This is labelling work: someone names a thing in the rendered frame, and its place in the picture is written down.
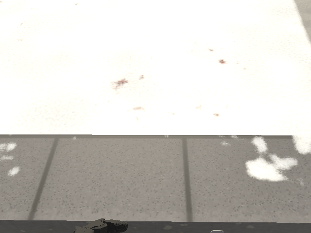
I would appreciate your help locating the robot left hand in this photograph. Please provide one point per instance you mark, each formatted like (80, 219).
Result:
(103, 225)

